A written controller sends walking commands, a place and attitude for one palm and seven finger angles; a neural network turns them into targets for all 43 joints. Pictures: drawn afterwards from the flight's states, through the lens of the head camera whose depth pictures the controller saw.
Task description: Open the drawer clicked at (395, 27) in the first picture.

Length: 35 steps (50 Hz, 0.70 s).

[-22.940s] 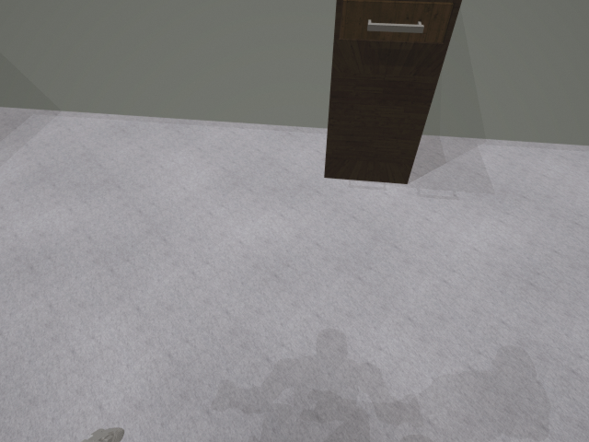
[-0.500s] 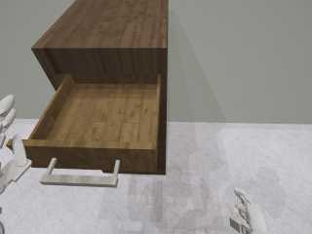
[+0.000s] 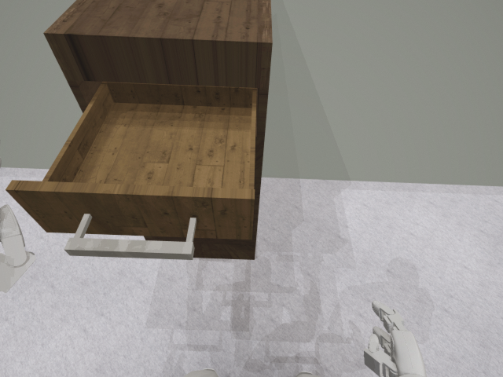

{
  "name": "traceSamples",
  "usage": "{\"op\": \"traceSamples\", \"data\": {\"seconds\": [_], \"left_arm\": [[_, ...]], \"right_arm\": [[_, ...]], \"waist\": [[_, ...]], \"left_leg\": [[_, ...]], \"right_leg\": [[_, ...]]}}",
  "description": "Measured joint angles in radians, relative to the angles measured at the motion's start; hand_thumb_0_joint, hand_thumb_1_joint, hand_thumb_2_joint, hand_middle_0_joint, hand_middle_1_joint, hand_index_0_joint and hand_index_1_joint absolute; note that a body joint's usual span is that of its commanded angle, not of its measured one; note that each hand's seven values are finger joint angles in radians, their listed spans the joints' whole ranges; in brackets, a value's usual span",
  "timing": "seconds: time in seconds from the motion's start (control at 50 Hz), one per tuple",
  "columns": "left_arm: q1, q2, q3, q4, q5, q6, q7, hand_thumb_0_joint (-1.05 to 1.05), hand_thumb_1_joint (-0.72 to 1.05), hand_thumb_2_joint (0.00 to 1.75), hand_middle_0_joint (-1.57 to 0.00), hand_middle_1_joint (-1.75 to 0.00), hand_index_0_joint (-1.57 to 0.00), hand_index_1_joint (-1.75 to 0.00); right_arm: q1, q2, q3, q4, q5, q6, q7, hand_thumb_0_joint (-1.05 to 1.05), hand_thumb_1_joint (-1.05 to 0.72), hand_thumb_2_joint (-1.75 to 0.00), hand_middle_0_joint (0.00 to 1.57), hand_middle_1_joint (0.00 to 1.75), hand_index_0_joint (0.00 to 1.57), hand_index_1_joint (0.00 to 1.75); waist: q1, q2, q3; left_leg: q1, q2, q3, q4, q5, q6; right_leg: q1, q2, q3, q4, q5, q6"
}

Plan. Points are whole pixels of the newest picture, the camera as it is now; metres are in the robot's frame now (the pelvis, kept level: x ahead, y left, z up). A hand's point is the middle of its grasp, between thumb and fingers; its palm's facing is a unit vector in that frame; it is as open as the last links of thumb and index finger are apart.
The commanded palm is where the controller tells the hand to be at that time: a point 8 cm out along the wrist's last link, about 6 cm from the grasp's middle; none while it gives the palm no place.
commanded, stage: step back with the hand held close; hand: left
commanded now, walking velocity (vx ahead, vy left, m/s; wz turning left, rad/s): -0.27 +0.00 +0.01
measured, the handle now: (135, 235) +0.32 +0.22 +0.02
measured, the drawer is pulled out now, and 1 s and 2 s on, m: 0.30 0.30 0.30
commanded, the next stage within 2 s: stop stepping back and stand still in 0.62 s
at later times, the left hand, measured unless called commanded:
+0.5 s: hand (17, 342) +0.12 +0.20 +0.21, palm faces +0.33 -0.81 -0.48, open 7.4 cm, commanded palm +0.05 +0.26 +0.22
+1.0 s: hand out of the picture -0.04 +0.20 +0.20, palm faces +0.40 -0.80 -0.44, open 7.4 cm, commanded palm -0.10 +0.25 +0.22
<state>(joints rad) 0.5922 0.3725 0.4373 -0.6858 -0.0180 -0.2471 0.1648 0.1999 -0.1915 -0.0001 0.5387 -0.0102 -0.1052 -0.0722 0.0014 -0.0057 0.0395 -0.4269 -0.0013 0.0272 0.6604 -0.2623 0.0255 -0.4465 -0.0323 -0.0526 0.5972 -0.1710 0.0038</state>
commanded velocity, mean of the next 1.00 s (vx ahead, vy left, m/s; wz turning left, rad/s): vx -0.16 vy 0.01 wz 0.00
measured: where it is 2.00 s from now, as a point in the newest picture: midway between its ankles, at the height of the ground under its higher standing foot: outside the picture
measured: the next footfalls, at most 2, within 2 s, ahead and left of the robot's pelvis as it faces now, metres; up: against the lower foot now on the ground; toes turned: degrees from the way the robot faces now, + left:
right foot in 0.36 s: -0.05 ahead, -0.11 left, +0.00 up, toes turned +0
left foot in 0.64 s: -0.09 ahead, +0.11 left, +0.00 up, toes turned +2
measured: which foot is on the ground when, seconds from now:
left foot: down 0.00-0.40, up 0.42-0.62, down 0.64-0.90, up 0.92-1.00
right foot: down 0.00-0.16, up 0.18-0.34, down 0.36-0.68, up 0.70-0.86, down 0.88-1.00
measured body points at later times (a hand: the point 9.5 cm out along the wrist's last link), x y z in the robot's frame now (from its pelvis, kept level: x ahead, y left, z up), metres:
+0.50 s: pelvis -0.08 -0.02 +0.02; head -0.05 -0.02 +0.46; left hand +0.10 +0.24 +0.23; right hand +0.10 -0.25 -0.07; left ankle -0.03 +0.10 -0.69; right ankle -0.09 -0.11 -0.72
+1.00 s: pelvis -0.23 -0.03 +0.01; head -0.23 -0.03 +0.46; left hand -0.06 +0.25 +0.23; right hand -0.07 -0.26 -0.07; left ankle -0.19 +0.09 -0.69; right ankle -0.20 -0.12 -0.72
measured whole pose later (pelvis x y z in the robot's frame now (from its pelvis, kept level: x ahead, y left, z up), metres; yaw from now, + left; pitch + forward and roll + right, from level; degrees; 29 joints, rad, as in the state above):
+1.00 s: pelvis -0.23 -0.03 +0.01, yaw +0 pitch +0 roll +0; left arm 0.59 0.37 0.39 -0.62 -0.04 -0.18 0.15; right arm 0.22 -0.19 0.01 0.62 0.00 -0.07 -0.05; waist 0.00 -0.01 -0.02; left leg -0.45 0.01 0.02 0.84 -0.34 -0.01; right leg -0.29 0.02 -0.05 0.52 -0.24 -0.05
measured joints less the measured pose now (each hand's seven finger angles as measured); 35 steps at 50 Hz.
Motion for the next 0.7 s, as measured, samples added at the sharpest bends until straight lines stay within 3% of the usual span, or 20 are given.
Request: {"op": "traceSamples", "data": {"seconds": [0.06, 0.12, 0.24, 0.3, 0.36, 0.4, 0.44, 0.5, 0.54, 0.6, 0.64, 0.66, 0.7], "left_arm": [[-0.02, -0.009, -0.013, 0.004, -0.001, -0.008, 0.008, 0.01, 0.89, 0.9, -0.21, -0.31, -0.22, -0.3], [-0.033, -0.005, -0.017, 0.009, -0.003, -0.007, 0.013, 0.01, 0.89, 0.9, -0.21, -0.31, -0.22, -0.3], [-0.024, 0.026, 0.005, 0.033, 0.003, 0.0, 0.017, 0.01, 0.89, 0.9, -0.21, -0.31, -0.22, -0.3], [0.01, 0.028, 0.009, 0.018, -0.01, 0.0, 0.019, 0.01, 0.89, 0.9, -0.21, -0.31, -0.22, -0.3], [0.028, 0.027, 0.002, 0.001, -0.026, 0.003, 0.01, 0.01, 0.89, 0.9, -0.21, -0.3, -0.21, -0.3], [0.01, 0.015, -0.018, 0.007, -0.027, 0.0, -0.008, 0.01, 0.89, 0.9, -0.21, -0.3, -0.21, -0.3], [-0.001, 0.022, -0.037, 0.013, -0.032, -0.002, -0.022, 0.01, 0.89, 0.9, -0.21, -0.3, -0.22, -0.3], [0.009, 0.036, -0.04, 0.023, -0.025, 0.006, -0.032, 0.01, 0.89, 0.9, -0.21, -0.31, -0.22, -0.3], [0.021, 0.042, -0.028, 0.031, -0.015, 0.016, -0.029, 0.01, 0.89, 0.9, -0.22, -0.31, -0.22, -0.3], [0.026, 0.045, -0.019, 0.037, -0.008, 0.033, -0.023, 0.01, 0.89, 0.9, -0.22, -0.31, -0.22, -0.3], [0.024, 0.045, -0.024, 0.024, -0.012, 0.038, -0.023, 0.01, 0.89, 0.9, -0.22, -0.31, -0.22, -0.3], [0.016, 0.051, -0.026, 0.016, -0.013, 0.036, -0.025, 0.01, 0.89, 0.9, -0.21, -0.31, -0.22, -0.3], [0.008, 0.073, -0.017, 0.009, -0.019, 0.028, -0.031, 0.01, 0.89, 0.9, -0.21, -0.31, -0.22, -0.3]], "right_arm": [[0.004, -0.01, 0.001, 0.017, 0.004, 0.004, 0.0, 0.01, -0.9, -0.9, 0.21, 0.3, 0.2, 0.3], [0.005, -0.021, 0.0, 0.031, 0.007, 0.015, -0.003, 0.01, -0.9, -0.9, 0.21, 0.3, 0.2, 0.3], [0.036, -0.001, -0.013, 0.031, -0.007, -0.006, -0.012, 0.01, -0.9, -0.9, 0.21, 0.3, 0.2, 0.3], [0.043, 0.012, -0.007, 0.046, -0.017, -0.031, 0.0, 0.01, -0.9, -0.9, 0.21, 0.3, 0.2, 0.3], [0.018, 0.018, 0.006, 0.065, -0.019, -0.044, 0.015, 0.01, -0.9, -0.9, 0.21, 0.3, 0.2, 0.3], [-0.023, 0.006, 0.009, 0.077, -0.016, -0.034, 0.022, 0.01, -0.9, -0.9, 0.21, 0.3, 0.2, 0.3], [-0.046, 0.001, 0.004, 0.083, 0.005, -0.019, 0.028, 0.01, -0.9, -0.9, 0.21, 0.3, 0.2, 0.3], [-0.057, 0.002, -0.004, 0.079, 0.019, 0.011, 0.023, 0.01, -0.9, -0.9, 0.21, 0.3, 0.2, 0.3], [-0.061, 0.004, -0.003, 0.064, 0.02, 0.033, 0.011, 0.01, -0.9, -0.9, 0.21, 0.3, 0.2, 0.3], [-0.068, -0.004, -0.003, 0.038, 0.019, 0.052, -0.004, 0.01, -0.9, -0.9, 0.21, 0.3, 0.2, 0.3], [-0.069, -0.023, -0.011, 0.016, 0.021, 0.056, -0.008, 0.01, -0.9, -0.9, 0.21, 0.3, 0.2, 0.3], [-0.072, -0.028, -0.022, 0.012, 0.024, 0.054, -0.008, 0.01, -0.9, -0.9, 0.21, 0.3, 0.2, 0.3], [-0.081, -0.009, -0.036, 0.019, 0.027, 0.051, -0.001, 0.01, -0.9, -0.9, 0.21, 0.3, 0.2, 0.3]], "waist": [[-0.003, 0.002, -0.01], [-0.01, -0.002, -0.012], [-0.042, 0.017, -0.026], [-0.035, 0.015, -0.047], [-0.016, 0.001, -0.054], [-0.003, 0.035, -0.029], [0.001, 0.04, -0.016], [0.001, 0.001, -0.033], [-0.008, -0.024, -0.044], [-0.023, -0.039, -0.053], [-0.033, -0.017, -0.048], [-0.036, -0.011, -0.041], [-0.022, -0.052, -0.017]], "left_leg": [[-0.015, -0.002, -0.006, 0.024, -0.041, -0.004], [-0.012, -0.004, -0.003, 0.009, -0.002, 0.0], [-0.018, 0.011, -0.036, -0.05, 0.078, 0.01], [-0.03, 0.019, -0.04, -0.091, 0.113, 0.0], [-0.052, 0.021, -0.023, -0.126, 0.152, -0.012], [-0.063, 0.051, -0.032, -0.139, 0.178, -0.024], [-0.083, 0.042, -0.047, -0.066, 0.086, -0.037], [-0.108, -0.01, -0.047, 0.161, -0.099, -0.054], [-0.073, -0.017, -0.02, 0.179, -0.144, -0.059], [0.022, -0.008, 0.001, 0.039, -0.118, -0.056], [0.101, 0.018, -0.004, -0.123, 0.043, -0.046], [0.117, 0.02, -0.011, -0.169, 0.04, -0.028], [0.116, -0.001, 0.004, -0.18, 0.031, -0.017]], "right_leg": [[-0.003, 0.003, 0.001, -0.009, 0.015, -0.001], [-0.004, 0.003, 0.007, -0.015, 0.02, 0.002], [-0.005, 0.071, 0.045, 0.154, -0.2, 0.005], [0.077, 0.085, 0.039, 0.123, -0.25, 0.002], [0.189, 0.077, 0.04, -0.025, -0.191, -0.002], [0.2, 0.107, 0.034, -0.084, -0.145, -0.035], [0.19, 0.11, 0.034, -0.09, -0.124, -0.047], [0.162, 0.075, 0.05, -0.095, -0.103, -0.049], [0.151, 0.055, 0.057, -0.113, -0.08, -0.046], [0.126, 0.041, 0.051, -0.132, -0.046, -0.037], [0.102, 0.051, 0.028, -0.121, -0.035, -0.029], [0.085, 0.052, 0.017, -0.103, -0.035, -0.025], [0.057, 0.032, 0.033, -0.054, -0.044, -0.012]]}}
